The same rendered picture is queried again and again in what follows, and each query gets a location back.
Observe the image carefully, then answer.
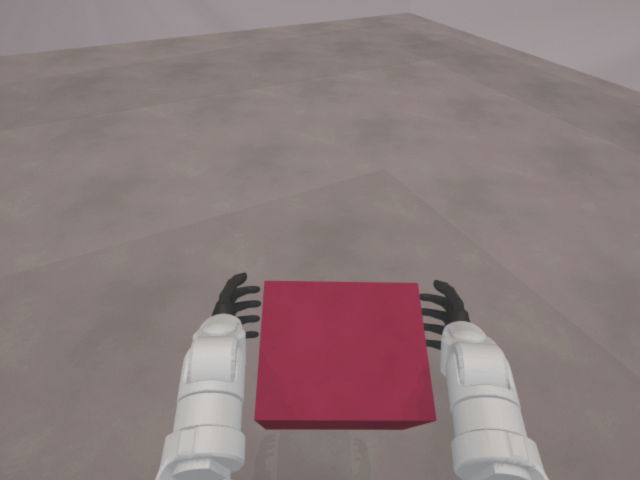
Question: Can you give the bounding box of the robot left hand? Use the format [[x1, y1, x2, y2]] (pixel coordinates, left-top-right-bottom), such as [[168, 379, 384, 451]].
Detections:
[[211, 273, 261, 339]]

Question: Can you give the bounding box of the left robot forearm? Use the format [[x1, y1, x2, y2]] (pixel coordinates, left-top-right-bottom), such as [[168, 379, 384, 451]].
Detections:
[[155, 314, 246, 480]]

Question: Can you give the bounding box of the right robot forearm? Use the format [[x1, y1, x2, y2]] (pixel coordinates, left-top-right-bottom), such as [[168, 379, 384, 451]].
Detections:
[[440, 321, 549, 480]]

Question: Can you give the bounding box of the robot right hand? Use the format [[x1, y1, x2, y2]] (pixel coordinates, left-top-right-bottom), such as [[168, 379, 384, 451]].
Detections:
[[419, 280, 471, 350]]

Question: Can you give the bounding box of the carton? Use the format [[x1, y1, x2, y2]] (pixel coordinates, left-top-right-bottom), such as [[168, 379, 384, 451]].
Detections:
[[254, 281, 437, 430]]

